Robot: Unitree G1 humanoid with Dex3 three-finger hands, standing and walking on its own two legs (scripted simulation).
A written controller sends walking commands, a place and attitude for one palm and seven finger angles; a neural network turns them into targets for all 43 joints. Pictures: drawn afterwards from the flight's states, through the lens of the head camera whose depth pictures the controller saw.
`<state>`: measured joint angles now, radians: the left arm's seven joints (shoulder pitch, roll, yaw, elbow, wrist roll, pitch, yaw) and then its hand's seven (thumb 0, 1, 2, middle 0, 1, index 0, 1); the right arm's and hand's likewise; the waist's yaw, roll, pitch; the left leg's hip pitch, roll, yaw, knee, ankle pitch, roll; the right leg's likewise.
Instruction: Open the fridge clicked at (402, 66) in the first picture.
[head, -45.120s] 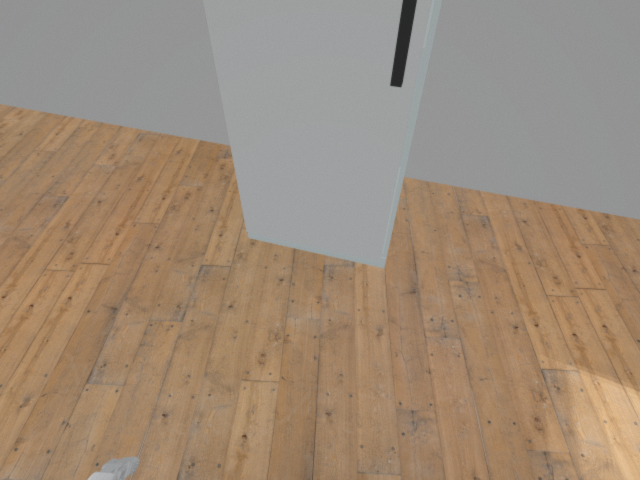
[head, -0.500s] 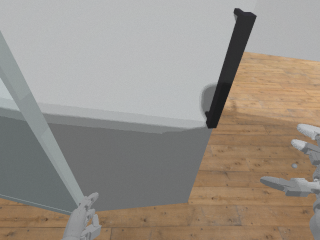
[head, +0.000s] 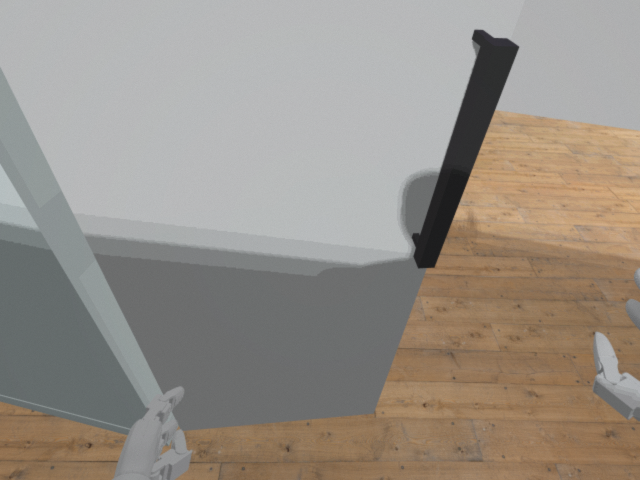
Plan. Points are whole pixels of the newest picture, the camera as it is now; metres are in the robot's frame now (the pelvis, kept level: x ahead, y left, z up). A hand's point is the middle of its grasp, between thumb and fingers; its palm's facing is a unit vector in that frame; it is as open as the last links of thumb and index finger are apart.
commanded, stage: draw the hand back to the body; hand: right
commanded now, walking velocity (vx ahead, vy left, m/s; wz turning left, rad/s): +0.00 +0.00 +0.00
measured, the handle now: (447, 166) +0.45 -0.17 +0.20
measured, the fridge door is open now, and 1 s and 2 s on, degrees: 72 72 72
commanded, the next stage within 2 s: step back with the hand held close in 0.36 s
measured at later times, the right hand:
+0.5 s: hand (602, 354) +0.21 -0.27 +0.15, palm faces +0.48 +0.80 -0.37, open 7.4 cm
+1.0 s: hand out of the picture +0.14 -0.30 +0.16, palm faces +0.46 +0.76 -0.46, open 7.4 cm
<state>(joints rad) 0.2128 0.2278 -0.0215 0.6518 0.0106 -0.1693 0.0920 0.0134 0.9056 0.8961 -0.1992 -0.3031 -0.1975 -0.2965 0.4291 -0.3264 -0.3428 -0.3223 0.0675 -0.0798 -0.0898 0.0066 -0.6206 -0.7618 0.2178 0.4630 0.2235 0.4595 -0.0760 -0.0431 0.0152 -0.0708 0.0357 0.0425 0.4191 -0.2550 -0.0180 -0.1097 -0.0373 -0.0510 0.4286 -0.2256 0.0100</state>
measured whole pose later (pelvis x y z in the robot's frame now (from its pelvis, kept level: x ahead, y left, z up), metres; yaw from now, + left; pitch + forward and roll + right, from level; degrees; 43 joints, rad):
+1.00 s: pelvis -0.06 -0.02 -0.01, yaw -1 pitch -1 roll +1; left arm 0.22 0.22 -0.01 0.53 -0.01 -0.02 0.09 0.01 0.91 0.90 -0.20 -0.30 -0.20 -0.30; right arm 0.51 -0.41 -0.44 -0.47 0.05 -0.17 -0.14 0.01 -0.89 -0.89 0.21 0.30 0.22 0.30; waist -0.02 -0.02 0.03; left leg -0.27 0.05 0.04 0.48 -0.19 -0.04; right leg -0.34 -0.03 -0.04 0.54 -0.18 -0.03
